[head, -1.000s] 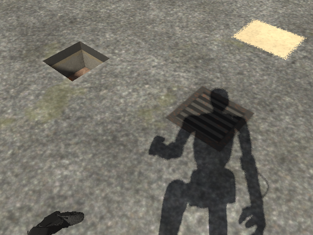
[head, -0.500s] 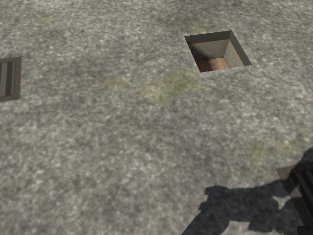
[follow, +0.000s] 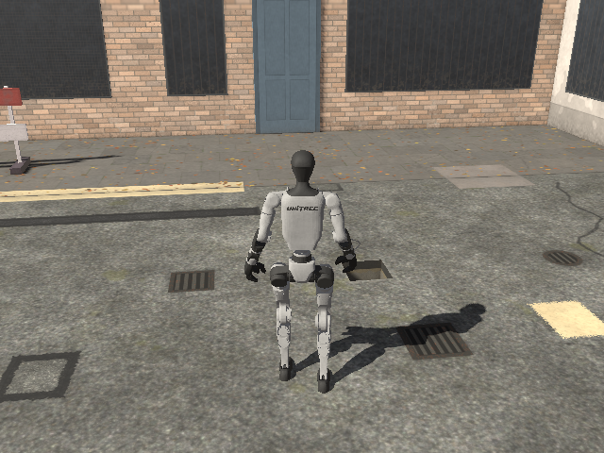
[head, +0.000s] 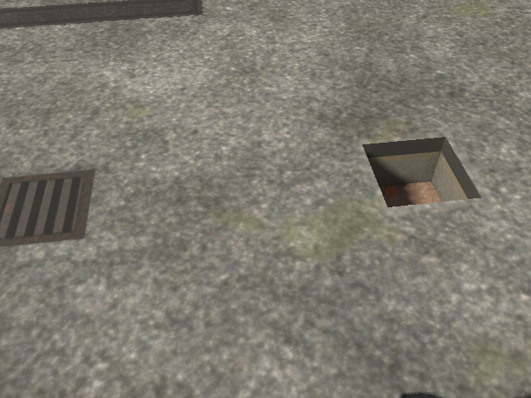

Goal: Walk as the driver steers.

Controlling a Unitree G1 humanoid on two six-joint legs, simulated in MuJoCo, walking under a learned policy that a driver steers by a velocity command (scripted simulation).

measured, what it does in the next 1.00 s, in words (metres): walks ahead, turning right: left foot, then right foot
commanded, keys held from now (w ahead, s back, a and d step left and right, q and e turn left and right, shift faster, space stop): w+shift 0.34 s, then w+e+shift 0.66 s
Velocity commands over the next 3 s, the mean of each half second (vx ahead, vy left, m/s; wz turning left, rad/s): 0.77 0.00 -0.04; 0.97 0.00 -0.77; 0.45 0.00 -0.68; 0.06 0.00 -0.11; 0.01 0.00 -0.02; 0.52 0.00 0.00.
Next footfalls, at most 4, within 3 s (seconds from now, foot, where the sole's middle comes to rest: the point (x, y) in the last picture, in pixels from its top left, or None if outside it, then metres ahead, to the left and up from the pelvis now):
0.48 left None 0.41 0.20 -0.77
0.96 right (320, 321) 0.77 -0.10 -0.77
1.36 left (338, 228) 1.11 -0.18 -0.77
1.68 right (377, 285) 0.89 -0.28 -0.77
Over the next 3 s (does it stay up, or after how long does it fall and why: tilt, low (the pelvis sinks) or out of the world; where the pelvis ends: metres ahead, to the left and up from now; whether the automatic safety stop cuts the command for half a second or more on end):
stays up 1.12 -0.27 0.00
